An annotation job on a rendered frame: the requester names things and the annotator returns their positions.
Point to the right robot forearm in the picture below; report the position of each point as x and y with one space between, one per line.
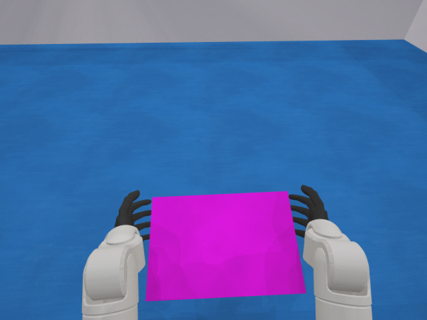
341 273

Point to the left robot forearm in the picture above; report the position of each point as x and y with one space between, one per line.
110 277

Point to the carton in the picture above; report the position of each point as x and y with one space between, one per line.
224 245

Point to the left robot hand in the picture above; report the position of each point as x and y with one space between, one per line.
126 217

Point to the right robot hand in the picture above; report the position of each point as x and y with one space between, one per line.
316 208

